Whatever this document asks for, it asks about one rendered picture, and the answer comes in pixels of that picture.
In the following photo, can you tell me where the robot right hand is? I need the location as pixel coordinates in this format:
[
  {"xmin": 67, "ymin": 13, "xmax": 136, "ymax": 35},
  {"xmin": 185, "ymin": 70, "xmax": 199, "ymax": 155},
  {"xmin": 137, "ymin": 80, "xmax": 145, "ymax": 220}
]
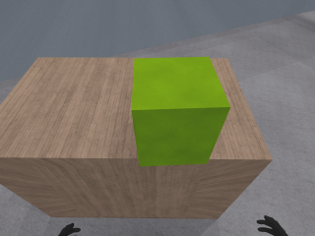
[{"xmin": 256, "ymin": 215, "xmax": 288, "ymax": 236}]

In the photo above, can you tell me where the robot left hand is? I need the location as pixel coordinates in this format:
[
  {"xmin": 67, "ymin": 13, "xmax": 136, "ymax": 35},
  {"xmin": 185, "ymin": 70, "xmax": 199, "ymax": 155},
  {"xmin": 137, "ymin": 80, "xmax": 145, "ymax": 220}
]
[{"xmin": 58, "ymin": 223, "xmax": 81, "ymax": 236}]

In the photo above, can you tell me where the pedestal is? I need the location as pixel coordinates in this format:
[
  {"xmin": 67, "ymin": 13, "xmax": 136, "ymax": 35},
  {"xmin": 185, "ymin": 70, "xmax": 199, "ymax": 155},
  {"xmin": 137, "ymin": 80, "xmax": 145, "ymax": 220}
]
[{"xmin": 0, "ymin": 57, "xmax": 273, "ymax": 219}]

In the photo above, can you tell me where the carton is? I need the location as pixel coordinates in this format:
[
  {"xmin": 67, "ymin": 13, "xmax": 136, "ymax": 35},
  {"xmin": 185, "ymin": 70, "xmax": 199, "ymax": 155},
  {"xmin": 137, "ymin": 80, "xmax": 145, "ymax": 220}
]
[{"xmin": 131, "ymin": 56, "xmax": 230, "ymax": 167}]

